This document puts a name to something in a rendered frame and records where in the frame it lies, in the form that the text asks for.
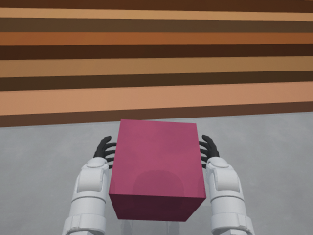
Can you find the carton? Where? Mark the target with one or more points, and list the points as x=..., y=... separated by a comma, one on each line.
x=157, y=171

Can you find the right robot hand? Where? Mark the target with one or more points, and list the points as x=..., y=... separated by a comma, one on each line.
x=211, y=149

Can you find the left robot hand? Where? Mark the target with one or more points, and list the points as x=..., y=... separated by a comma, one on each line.
x=101, y=150

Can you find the left robot forearm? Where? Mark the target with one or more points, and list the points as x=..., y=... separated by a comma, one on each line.
x=86, y=216

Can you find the right robot forearm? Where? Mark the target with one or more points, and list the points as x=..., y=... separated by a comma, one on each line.
x=227, y=200

